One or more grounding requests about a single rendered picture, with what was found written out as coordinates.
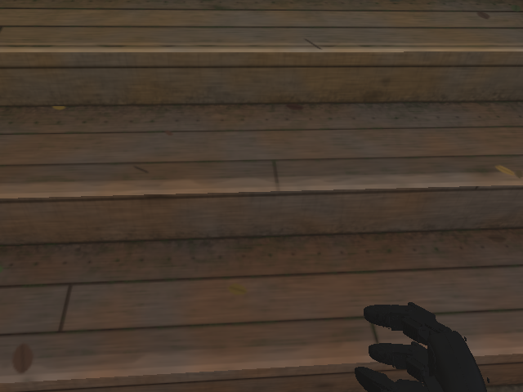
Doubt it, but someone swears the right robot hand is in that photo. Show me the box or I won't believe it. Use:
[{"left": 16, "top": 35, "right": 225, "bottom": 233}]
[{"left": 355, "top": 302, "right": 489, "bottom": 392}]

